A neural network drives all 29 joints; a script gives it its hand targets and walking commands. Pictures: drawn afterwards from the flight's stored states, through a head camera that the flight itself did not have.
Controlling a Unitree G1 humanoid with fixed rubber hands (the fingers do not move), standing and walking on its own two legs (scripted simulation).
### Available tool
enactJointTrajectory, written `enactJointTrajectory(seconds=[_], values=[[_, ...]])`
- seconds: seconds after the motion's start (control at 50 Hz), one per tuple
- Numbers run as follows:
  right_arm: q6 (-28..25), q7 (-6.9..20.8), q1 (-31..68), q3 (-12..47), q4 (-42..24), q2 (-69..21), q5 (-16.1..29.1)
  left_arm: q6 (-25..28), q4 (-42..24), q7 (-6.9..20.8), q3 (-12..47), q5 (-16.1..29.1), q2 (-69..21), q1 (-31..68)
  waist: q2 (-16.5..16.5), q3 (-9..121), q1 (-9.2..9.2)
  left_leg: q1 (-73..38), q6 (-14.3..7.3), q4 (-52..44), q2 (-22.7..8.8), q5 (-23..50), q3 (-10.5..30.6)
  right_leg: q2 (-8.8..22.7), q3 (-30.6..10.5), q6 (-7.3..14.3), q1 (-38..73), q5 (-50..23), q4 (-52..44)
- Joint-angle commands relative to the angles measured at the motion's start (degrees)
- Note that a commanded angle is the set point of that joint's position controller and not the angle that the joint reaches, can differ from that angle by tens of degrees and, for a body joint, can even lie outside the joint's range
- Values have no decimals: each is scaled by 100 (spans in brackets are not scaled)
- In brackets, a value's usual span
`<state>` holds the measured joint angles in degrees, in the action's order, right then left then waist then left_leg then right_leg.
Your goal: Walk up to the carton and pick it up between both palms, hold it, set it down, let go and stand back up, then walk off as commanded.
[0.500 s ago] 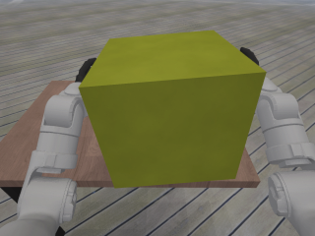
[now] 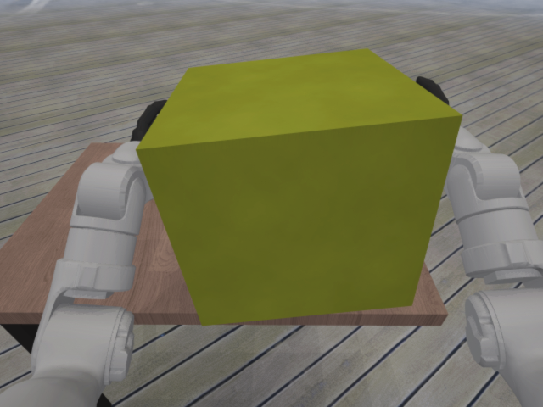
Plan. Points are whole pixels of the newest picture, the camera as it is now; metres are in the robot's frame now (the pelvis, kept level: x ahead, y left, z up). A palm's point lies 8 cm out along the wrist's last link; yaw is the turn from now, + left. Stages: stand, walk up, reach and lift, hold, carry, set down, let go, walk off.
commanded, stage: hold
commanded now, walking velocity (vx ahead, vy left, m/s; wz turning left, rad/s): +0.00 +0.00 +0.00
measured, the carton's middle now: (291, 176) +0.39 +0.00 +0.19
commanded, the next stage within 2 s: none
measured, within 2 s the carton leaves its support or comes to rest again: neither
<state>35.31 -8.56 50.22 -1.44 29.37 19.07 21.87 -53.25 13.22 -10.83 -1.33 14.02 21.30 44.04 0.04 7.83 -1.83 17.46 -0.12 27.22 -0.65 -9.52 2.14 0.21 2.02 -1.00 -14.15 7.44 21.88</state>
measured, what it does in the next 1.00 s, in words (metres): stands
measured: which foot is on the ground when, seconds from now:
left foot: down 0.00-1.00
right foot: down 0.00-1.00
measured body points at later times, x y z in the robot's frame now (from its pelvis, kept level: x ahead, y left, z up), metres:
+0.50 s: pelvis +0.01 +0.00 +0.00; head -0.08 +0.01 +0.44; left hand +0.38 +0.19 +0.28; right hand +0.40 -0.19 +0.33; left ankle +0.05 +0.11 -0.74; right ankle +0.05 -0.13 -0.74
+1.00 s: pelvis +0.01 +0.00 +0.00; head -0.08 +0.01 +0.44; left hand +0.38 +0.19 +0.28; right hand +0.40 -0.19 +0.33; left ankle +0.05 +0.11 -0.74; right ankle +0.05 -0.13 -0.74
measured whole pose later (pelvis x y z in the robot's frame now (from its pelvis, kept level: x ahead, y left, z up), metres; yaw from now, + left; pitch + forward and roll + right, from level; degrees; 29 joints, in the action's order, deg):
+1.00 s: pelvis +0.01 +0.00 +0.00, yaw +0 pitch -1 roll -1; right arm 36.3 -5.6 63.0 -5.0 46.5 19.7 20.8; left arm -53.8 21.2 -1.5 -11.2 -0.2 13.6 49.7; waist 0.0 12.5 -1.8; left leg 15.2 -0.1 25.5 -0.6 -9.6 2.1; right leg 0.2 2.0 -0.8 -12.1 7.6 20.4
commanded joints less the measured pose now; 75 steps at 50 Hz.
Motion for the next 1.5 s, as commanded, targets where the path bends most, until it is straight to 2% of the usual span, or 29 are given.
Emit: enactJointTrajectory(seconds=[0.0, 0.04, 0.06, 0.08, 0.12, 0.16, 0.22, 0.24, 0.26, 0.34, 0.36, 0.4, 0.46, 0.52, 0.56, 0.62, 0.72, 0.8, 0.82, 1.0, 1.06, 1.14, 1.2, 1.26, 1.3, 1.32, 1.44, 1.46, 1.48], values=[[-102, 346, 4371, 491, -1253, -208, 734, 238, -2004, 370, 52, 204, -1132, 4212, -540, 2674, 128, -1697, 309, -700, -129, 765, 81, -237, -352, 131, 659, -276, -407], [-172, 506, 5022, 659, -1138, -667, 705, 270, -1741, 496, 121, 118, -1623, 4743, -513, 2710, 216, -1369, 241, -781, -86, 381, 53, -205, -322, 121, 707, -129, -417], [-81, 531, 4853, 508, -797, -709, 600, 267, -1410, 547, 77, 24, -1724, 4850, -467, 2358, 10, -1179, 208, -926, -111, 13, 171, -212, -327, 154, 796, 30, -486], [-85, 629, 5198, 549, -1013, -995, 640, 304, -1562, 588, 186, 42, -1912, 5068, -576, 2737, 158, -1096, 208, -966, -133, -123, 140, -246, -304, 150, 821, 124, -388], [-79, 777, 5322, 798, -1045, -1905, 561, 362, -1387, 821, 526, -10, -2556, 5247, -370, 2931, 101, -1224, 225, -848, -62, 278, 137, -177, -336, 133, 948, -229, -387], [25, 1006, 5824, 994, -697, -2530, 557, 405, -1190, 1024, 914, -82, -3410, 5888, -639, 3166, -23, -1323, 299, -969, -142, -20, 307, -166, -279, 151, 792, -47, -407], [150, 1295, 5815, 1079, -164, -3348, 346, 472, -741, 1344, 1012, -265, -4192, 6183, -332, 2866, -203, -919, 257, -1237, -98, -523, 390, -187, -290, 240, 1063, 28, -493], [174, 1261, 5663, 1428, -555, -3795, 509, 568, -1494, 1356, 1293, -67, -4260, 6324, -186, 3543, -218, -1186, 305, -1060, 14, 46, 317, -116, -338, 174, 1246, -377, -460], [192, 1293, 5557, 1424, -507, -3620, 595, 569, -1535, 1356, 1339, -127, -4335, 6116, -430, 3725, -215, -1362, 371, -1049, -50, 297, 401, -178, -290, 190, 1246, -729, -416], [327, 1312, 5440, 1176, 412, -3437, 495, 497, -501, 1556, 477, -628, -3961, 5805, -278, 2566, -178, -868, 270, -1165, 46, 84, 338, -144, -423, 231, 1358, -626, -568], [330, 1293, 5459, 1235, 0, -3512, 638, 490, -950, 1592, 645, -525, -4072, 5857, -359, 2928, -251, -909, 339, -1157, 24, 304, 322, -148, -425, 231, 1610, -877, -480], [372, 1262, 5414, 1045, 569, -3367, 420, 493, -228, 1742, 308, -767, -3835, 5820, -190, 2183, -251, -594, 219, -1248, 85, -33, 252, -169, -434, 259, 1685, -579, -601], [296, 1215, 5533, 1036, 480, -3441, 403, 520, -236, 1878, 197, -810, -3800, 5875, -238, 2207, -279, -494, 225, -1216, 98, -44, 225, -183, -447, 243, 1799, -523, -563], [244, 1183, 5802, 1327, -42, -3700, 628, 644, -934, 1787, 623, -455, -3928, 6272, -214, 2983, -217, -821, 246, -1123, 93, 428, 248, -214, -416, 221, 1871, -1043, -443], [307, 1186, 5561, 1068, 595, -3529, 474, 622, -333, 1807, 440, -602, -3882, 6193, -391, 2426, -379, -594, 283, -1144, 128, 68, 241, -230, -474, 261, 1710, -742, -542], [226, 1265, 5906, 1042, 603, -3569, 447, 670, -194, 1857, 380, -678, -3957, 6336, -411, 2107, -231, -355, 207, -1258, 51, -430, 252, -297, -462, 337, 1548, -286, -553], [222, 1186, 5947, 872, 489, -3489, 335, 702, -7, 1873, 436, -538, -3932, 6254, -206, 2431, -427, -390, 197, -1238, 89, -276, 223, -262, -505, 303, 1663, -316, -592], [251, 1173, 5778, 1070, 557, -3611, 480, 739, -227, 1868, 287, -660, -3797, 6191, -255, 2270, -213, -414, 163, -1219, 85, -14, 180, -255, -499, 279, 1744, -456, -518], [312, 1182, 5746, 972, 852, -3547, 407, 694, -141, 1878, 353, -649, -3781, 6308, -385, 2127, -336, -358, 208, -1226, 92, -174, 221, -265, -452, 287, 1668, -399, -543], [266, 1169, 6103, 1126, 478, -3697, 516, 763, -308, 1851, 555, -470, -3885, 6488, -280, 2462, -239, -386, 218, -1181, 88, -19, 180, -298, -504, 289, 1683, -481, -522], [335, 1178, 5775, 680, 1111, -3427, 333, 696, 7, 1898, 380, -553, -3787, 6399, -482, 1946, -427, -188, 216, -1323, 40, -509, 217, -272, -528, 334, 1562, -65, -588], [192, 1172, 6105, 952, 441, -3549, 442, 764, -264, 1877, 752, -336, -4065, 6534, -418, 2553, -435, -317, 266, -1149, 39, -72, 239, -330, -452, 300, 1651, -433, -481], [222, 1163, 6162, 1026, 637, -3598, 442, 760, -41, 1898, 550, -445, -3870, 6497, -246, 2240, -300, -235, 184, -1255, 44, -291, 209, -289, -509, 307, 1623, -195, -551], [218, 1209, 6133, 861, 828, -3491, 409, 770, -10, 1852, 591, -463, -3995, 6591, -541, 2244, -355, -102, 235, -1314, -37, -546, 308, -372, -458, 315, 1675, -225, -470], [220, 1188, 6157, 845, 736, -3577, 422, 765, -39, 1898, 462, -488, -3877, 6513, -265, 2182, -276, -123, 207, -1284, 2, -364, 197, -332, -520, 357, 1729, -279, -498], [256, 1163, 5892, 671, 995, -3416, 339, 749, 106, 1916, 541, -464, -3847, 6535, -408, 1984, -463, -62, 236, -1297, 30, -507, 215, -313, -522, 362, 1624, -192, -520], [186, 1157, 6293, 951, 475, -3685, 426, 815, -76, 1867, 610, -355, -3970, 6586, -204, 2330, -351, -317, 192, -1144, 91, -38, 169, -330, -475, 299, 1572, -254, -565], [218, 1162, 6101, 789, 707, -3601, 443, 843, -275, 1864, 755, -312, -4013, 6787, -512, 2472, -455, -360, 291, -1229, 19, -188, 226, -315, -486, 340, 1536, -325, -528], [210, 1162, 6128, 975, 594, -3693, 527, 802, -192, 1861, 661, -358, -4044, 6501, -411, 2446, -307, -406, 276, -1187, 37, 23, 196, -339, -482, 336, 1643, -586, -496]])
